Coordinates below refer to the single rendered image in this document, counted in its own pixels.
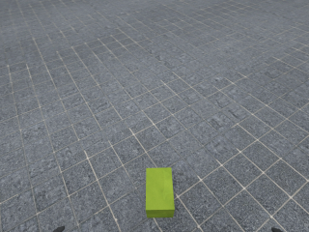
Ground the carton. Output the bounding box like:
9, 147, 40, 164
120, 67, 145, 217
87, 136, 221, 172
145, 167, 175, 218

